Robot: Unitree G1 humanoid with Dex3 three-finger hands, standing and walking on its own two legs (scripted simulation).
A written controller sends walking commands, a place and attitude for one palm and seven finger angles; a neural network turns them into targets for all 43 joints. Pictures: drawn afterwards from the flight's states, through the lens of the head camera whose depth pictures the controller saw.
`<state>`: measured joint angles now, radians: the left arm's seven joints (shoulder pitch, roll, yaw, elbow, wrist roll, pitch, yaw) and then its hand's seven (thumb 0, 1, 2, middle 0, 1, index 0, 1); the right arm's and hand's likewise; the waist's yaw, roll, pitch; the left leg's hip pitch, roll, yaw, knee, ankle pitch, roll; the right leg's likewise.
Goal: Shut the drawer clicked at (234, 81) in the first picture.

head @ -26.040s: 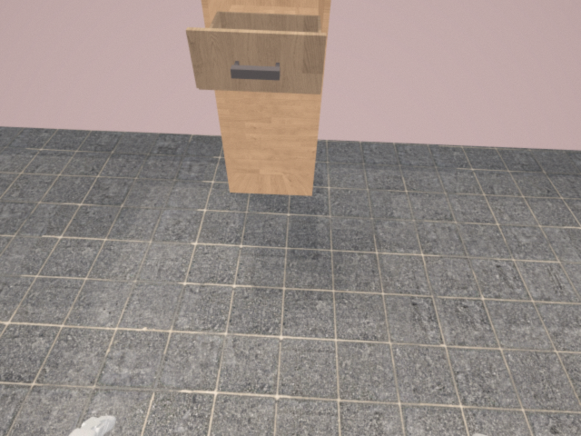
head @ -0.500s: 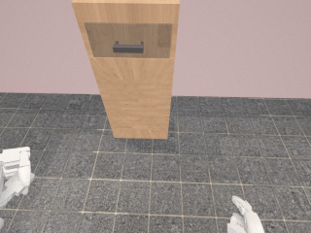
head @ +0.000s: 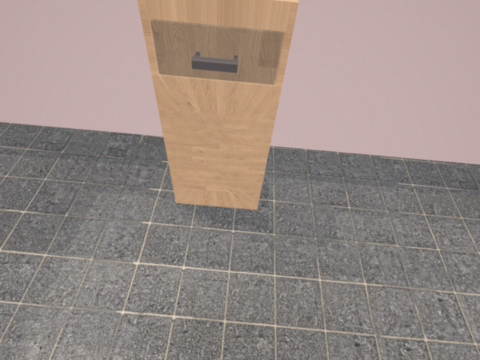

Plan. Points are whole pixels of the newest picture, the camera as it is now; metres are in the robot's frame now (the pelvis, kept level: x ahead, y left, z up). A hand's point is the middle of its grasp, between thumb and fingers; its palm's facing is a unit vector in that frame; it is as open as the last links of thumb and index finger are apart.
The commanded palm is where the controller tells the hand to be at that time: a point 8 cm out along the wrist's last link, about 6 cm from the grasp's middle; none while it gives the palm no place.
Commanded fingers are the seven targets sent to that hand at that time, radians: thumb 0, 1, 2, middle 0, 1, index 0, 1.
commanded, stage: let the arm hang, fingers relaxed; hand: left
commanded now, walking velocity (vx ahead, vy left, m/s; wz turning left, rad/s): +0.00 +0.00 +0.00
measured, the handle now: (215, 60) +0.86 +0.11 +0.04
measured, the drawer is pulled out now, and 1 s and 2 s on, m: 0.00 0.00 0.00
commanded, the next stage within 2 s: look to check the result in 0.78 s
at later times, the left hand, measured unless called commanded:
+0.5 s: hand out of the picture -0.05 +0.19 -0.16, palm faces +0.01 -0.98 -0.20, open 7.1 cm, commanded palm none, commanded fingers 0.00 0.90 0.90 -0.20 -0.30 -0.20 -0.30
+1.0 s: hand out of the picture -0.03 +0.16 -0.16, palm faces +0.02 -0.98 -0.18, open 7.4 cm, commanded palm none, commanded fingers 0.00 0.90 0.90 -0.20 -0.30 -0.20 -0.30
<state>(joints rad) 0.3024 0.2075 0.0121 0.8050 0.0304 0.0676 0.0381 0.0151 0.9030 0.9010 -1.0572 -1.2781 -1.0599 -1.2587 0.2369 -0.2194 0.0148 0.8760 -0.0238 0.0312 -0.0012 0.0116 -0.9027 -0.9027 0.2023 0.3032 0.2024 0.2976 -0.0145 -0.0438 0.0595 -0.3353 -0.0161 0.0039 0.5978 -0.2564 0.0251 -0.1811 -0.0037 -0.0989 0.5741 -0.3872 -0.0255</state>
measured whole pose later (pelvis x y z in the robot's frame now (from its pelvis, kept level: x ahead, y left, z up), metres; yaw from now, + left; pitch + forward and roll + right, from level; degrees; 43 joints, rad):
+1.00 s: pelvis +0.00 +0.00 +0.01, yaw -1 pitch -1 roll +0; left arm 0.31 0.11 0.01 1.16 0.01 0.00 0.04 0.00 0.91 0.90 -0.20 -0.30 -0.20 -0.30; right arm 0.31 -0.10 -0.01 1.15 -0.01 0.01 -0.04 0.01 -0.90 -0.90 0.20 0.30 0.20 0.30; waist -0.01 0.02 0.05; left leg -0.24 -0.01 0.03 0.43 -0.17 0.02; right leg -0.10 0.01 -0.07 0.42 -0.29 -0.03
